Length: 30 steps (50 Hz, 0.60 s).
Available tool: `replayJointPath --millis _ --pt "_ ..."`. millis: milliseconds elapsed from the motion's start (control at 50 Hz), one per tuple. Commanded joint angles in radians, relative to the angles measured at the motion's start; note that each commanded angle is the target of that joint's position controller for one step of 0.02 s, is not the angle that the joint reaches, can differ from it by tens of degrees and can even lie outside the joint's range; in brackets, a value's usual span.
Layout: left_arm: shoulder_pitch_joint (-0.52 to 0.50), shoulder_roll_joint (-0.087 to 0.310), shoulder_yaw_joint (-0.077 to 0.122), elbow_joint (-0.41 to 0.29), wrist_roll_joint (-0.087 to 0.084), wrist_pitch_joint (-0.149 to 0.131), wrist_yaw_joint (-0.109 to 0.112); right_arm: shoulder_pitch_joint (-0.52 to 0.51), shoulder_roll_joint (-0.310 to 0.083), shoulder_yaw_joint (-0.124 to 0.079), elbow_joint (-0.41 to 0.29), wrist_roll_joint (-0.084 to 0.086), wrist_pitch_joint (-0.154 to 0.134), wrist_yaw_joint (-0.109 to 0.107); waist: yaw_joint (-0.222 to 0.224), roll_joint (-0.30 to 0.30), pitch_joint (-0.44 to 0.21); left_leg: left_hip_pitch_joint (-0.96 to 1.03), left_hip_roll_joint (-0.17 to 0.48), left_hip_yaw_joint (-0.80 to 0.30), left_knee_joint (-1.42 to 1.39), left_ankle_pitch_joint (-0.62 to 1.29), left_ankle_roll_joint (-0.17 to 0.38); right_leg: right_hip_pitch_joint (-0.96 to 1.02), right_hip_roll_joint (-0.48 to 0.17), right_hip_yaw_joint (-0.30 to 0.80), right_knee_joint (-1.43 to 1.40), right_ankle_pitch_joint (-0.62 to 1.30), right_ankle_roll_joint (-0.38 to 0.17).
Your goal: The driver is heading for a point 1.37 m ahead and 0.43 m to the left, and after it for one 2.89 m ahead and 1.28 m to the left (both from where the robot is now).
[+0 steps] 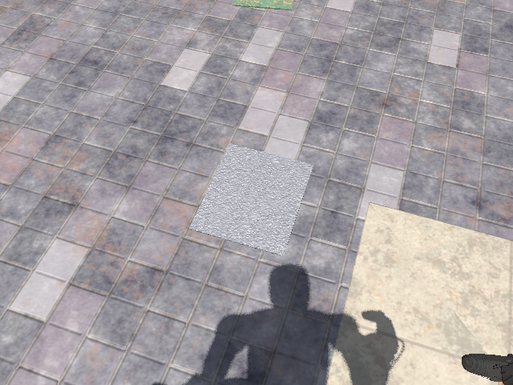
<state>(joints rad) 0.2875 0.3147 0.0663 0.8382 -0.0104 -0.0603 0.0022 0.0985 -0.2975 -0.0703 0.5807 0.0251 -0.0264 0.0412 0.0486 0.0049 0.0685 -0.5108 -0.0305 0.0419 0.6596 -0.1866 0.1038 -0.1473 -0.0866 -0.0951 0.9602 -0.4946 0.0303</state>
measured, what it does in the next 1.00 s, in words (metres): walks ahead: right foot, then left foot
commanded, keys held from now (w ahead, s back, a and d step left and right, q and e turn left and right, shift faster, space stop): w+q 0.22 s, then w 0.42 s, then no key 0.36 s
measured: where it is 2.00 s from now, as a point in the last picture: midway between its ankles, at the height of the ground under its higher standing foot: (251, 245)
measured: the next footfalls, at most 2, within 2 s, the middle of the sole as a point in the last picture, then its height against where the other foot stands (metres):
right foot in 0.44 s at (316, 380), level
left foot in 0.90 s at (212, 300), level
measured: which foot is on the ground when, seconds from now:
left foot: down 0.00-0.46, up 0.48-0.88, down 0.90-1.00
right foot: up 0.00-0.42, down 0.44-0.92, up 0.94-1.00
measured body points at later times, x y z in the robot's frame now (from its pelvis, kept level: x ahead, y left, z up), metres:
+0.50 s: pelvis +0.29 -0.03 +0.01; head +0.32 -0.02 +0.46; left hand +0.44 +0.26 -0.07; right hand +0.40 -0.30 -0.11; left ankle +0.12 +0.07 -0.66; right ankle +0.40 -0.11 -0.72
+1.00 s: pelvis +0.51 +0.04 +0.01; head +0.54 +0.06 +0.46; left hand +0.50 +0.32 -0.12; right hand +0.77 -0.14 -0.07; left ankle +0.59 +0.17 -0.71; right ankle +0.43 -0.11 -0.67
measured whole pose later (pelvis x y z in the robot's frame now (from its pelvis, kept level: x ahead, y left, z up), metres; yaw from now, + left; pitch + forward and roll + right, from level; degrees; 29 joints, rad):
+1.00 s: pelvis +0.51 +0.04 +0.01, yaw +13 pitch +2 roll +0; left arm 0.29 0.29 0.03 0.86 -0.01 -0.04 0.00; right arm 0.07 -0.23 -0.03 0.68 -0.02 -0.06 0.02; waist 0.05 -0.02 0.03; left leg -0.45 -0.02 0.00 0.50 -0.09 0.03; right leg -0.28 0.01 0.04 0.92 -0.60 0.03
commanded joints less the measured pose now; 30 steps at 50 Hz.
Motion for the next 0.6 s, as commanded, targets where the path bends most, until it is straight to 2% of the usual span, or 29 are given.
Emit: replayJointPath --millis 20,40,60,80,140,180,240,280,320,380,400,420,440,460,480,500,520,540,560,580,600 --pt "-0.122 0.137 0.010 -0.171 -0.034 -0.079 -0.019 0.291 -0.183 -0.058 -0.004 -0.008 -0.026 -0.006 -0.158 0.106 -0.276 0.779 0.323 -0.666 -0.367 -0.129 0.244 -0.706 0.033 0.174 0.406 0.042 -0.043" --pt "-0.119 0.119 0.006 -0.160 -0.015 -0.082 -0.011 0.225 -0.160 -0.048 -0.009 -0.007 -0.031 -0.007 -0.105 0.005 -0.194 0.619 0.279 -0.557 -0.368 -0.015 0.212 -0.647 -0.009 0.175 0.318 0.116 -0.040" --pt "-0.108 0.127 0.013 -0.151 0.009 -0.076 -0.006 0.167 -0.130 -0.038 -0.018 -0.011 -0.032 -0.011 -0.067 0.009 -0.156 0.502 0.242 -0.475 -0.378 0.091 0.195 -0.575 -0.035 0.177 0.236 0.156 -0.030" --pt "-0.088 0.128 0.016 -0.148 0.014 -0.064 -0.008 0.136 -0.122 -0.032 -0.031 -0.021 -0.032 -0.016 -0.038 0.039 -0.139 0.423 0.220 -0.440 -0.400 0.150 0.191 -0.516 -0.047 0.180 0.207 0.183 -0.020" --pt "-0.092 0.093 0.010 -0.148 0.028 -0.038 -0.006 0.138 -0.133 -0.034 -0.016 -0.019 -0.039 -0.033 -0.022 0.035 -0.115 0.309 0.187 -0.362 -0.431 0.274 0.203 -0.476 -0.030 0.151 0.094 0.244 0.025" --pt "-0.165 0.069 0.000 -0.169 0.030 -0.034 -0.004 0.167 -0.150 -0.039 0.002 -0.016 -0.037 -0.047 -0.044 0.036 -0.087 0.281 0.159 -0.319 -0.433 0.276 0.185 -0.488 -0.011 0.143 -0.041 0.356 0.047" --pt "-0.273 0.037 -0.015 -0.190 0.021 -0.039 -0.015 0.204 -0.152 -0.039 0.027 -0.008 -0.029 -0.056 -0.090 0.064 -0.069 0.255 0.116 -0.276 -0.417 0.174 0.136 -0.419 0.035 0.136 -0.281 0.544 0.049" --pt "-0.320 0.039 -0.018 -0.200 0.011 -0.047 -0.026 0.245 -0.152 -0.038 0.053 -0.006 -0.030 -0.056 -0.119 0.073 -0.063 0.266 0.135 -0.292 -0.411 0.123 0.123 -0.371 0.050 0.133 -0.357 0.616 0.040" --pt "-0.342 0.059 -0.012 -0.210 0.006 -0.054 -0.035 0.276 -0.143 -0.034 0.078 -0.003 -0.030 -0.054 -0.129 0.080 -0.052 0.326 0.168 -0.330 -0.373 0.098 0.117 -0.376 0.050 0.148 -0.407 0.602 0.017" --pt "-0.312 0.090 0.002 -0.214 0.006 -0.062 -0.042 0.283 -0.144 -0.036 0.099 -0.008 -0.022 -0.055 -0.107 0.114 -0.042 0.416 0.213 -0.388 -0.308 0.153 0.097 -0.351 0.056 0.144 -0.449 0.475 -0.033" --pt "-0.269 0.097 0.008 -0.205 0.008 -0.064 -0.040 0.272 -0.143 -0.035 0.100 -0.009 -0.018 -0.054 -0.080 0.124 -0.051 0.427 0.208 -0.388 -0.268 0.223 0.084 -0.295 0.068 0.122 -0.474 0.444 -0.054" --pt "-0.178 0.120 0.023 -0.180 0.015 -0.068 -0.034 0.264 -0.123 -0.028 0.097 -0.012 -0.016 -0.053 -0.035 0.113 -0.101 0.426 0.161 -0.359 -0.165 0.352 0.061 -0.166 0.081 0.103 -0.502 0.447 -0.084" --pt "-0.035 0.161 0.036 -0.163 0.027 -0.072 -0.029 0.261 -0.085 -0.011 0.082 -0.023 -0.016 -0.052 0.028 0.057 -0.234 0.338 0.106 -0.304 0.066 0.306 0.025 0.072 -0.031 0.208 -0.464 0.486 -0.144" --pt "0.101 0.251 0.064 -0.130 0.038 -0.064 -0.028 0.393 -0.031 0.008 0.077 -0.002 -0.027 -0.053 0.016 -0.207 -0.395 -0.008 -0.042 -0.185 0.445 -0.003 -0.066 0.448 -0.238 0.614 -0.510 0.313 -0.313" --pt "0.143 0.187 0.050 -0.105 0.006 -0.059 -0.041 0.394 -0.063 0.009 0.083 0.003 -0.038 -0.053 0.030 -0.289 -0.391 -0.194 -0.061 -0.223 0.595 -0.388 -0.081 0.497 -0.302 0.890 -0.662 0.055 -0.347" --pt "0.089 0.125 0.031 -0.112 -0.007 -0.055 -0.038 0.288 -0.133 -0.010 0.075 0.014 -0.040 -0.051 0.044 -0.167 -0.235 -0.279 -0.005 -0.239 0.665 -0.326 -0.075 0.384 -0.283 0.793 -0.682 -0.051 -0.301" --pt "0.027 0.102 0.021 -0.126 0.004 -0.046 -0.033 0.202 -0.134 -0.008 0.055 0.005 -0.041 -0.051 0.030 -0.085 -0.152 -0.272 0.043 -0.189 0.647 -0.247 -0.070 0.255 -0.243 0.661 -0.691 0.006 -0.266" --pt "-0.016 0.083 0.012 -0.126 0.012 -0.040 -0.032 0.153 -0.121 -0.007 0.041 -0.011 -0.044 -0.048 0.007 -0.055 -0.078 -0.257 0.076 -0.163 0.578 -0.188 -0.070 0.133 -0.200 0.566 -0.719 0.103 -0.261" --pt "-0.040 0.063 0.003 -0.129 0.021 -0.043 -0.031 0.155 -0.108 -0.010 0.044 -0.019 -0.044 -0.046 -0.021 -0.072 -0.061 -0.207 0.111 -0.159 0.518 -0.141 -0.070 0.062 -0.167 0.502 -0.741 0.189 -0.249" --pt "-0.049 0.056 0.000 -0.128 0.023 -0.045 -0.030 0.176 -0.091 -0.008 0.053 -0.017 -0.041 -0.043 -0.037 -0.095 -0.063 -0.161 0.122 -0.149 0.484 -0.115 -0.074 0.023 -0.140 0.455 -0.762 0.253 -0.244" --pt "-0.044 0.056 0.000 -0.122 0.018 -0.048 -0.030 0.192 -0.072 -0.004 0.062 -0.015 -0.038 -0.042 -0.045 -0.106 -0.072 -0.143 0.127 -0.135 0.457 -0.105 -0.080 0.007 -0.128 0.415 -0.775 0.312 -0.251"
